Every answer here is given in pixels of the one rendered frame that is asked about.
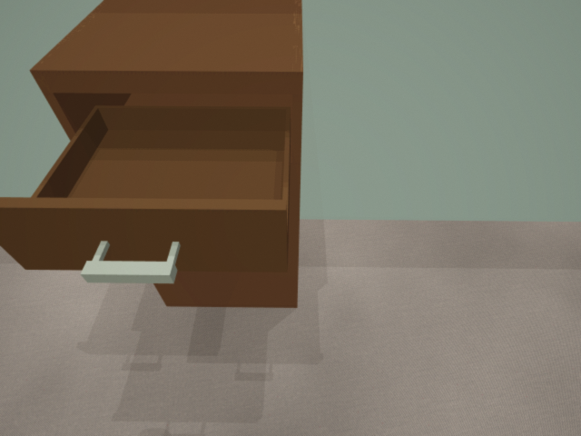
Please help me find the handle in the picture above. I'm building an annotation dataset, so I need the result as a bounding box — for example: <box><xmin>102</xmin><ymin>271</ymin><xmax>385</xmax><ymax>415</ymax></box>
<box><xmin>81</xmin><ymin>241</ymin><xmax>181</xmax><ymax>283</ymax></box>

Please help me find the cabinet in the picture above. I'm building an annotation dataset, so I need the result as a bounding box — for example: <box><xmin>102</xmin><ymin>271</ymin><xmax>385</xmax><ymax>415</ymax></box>
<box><xmin>29</xmin><ymin>0</ymin><xmax>303</xmax><ymax>308</ymax></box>

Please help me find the drawer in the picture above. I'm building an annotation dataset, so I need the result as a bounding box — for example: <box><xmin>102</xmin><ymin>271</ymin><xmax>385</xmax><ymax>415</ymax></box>
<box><xmin>0</xmin><ymin>105</ymin><xmax>291</xmax><ymax>273</ymax></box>

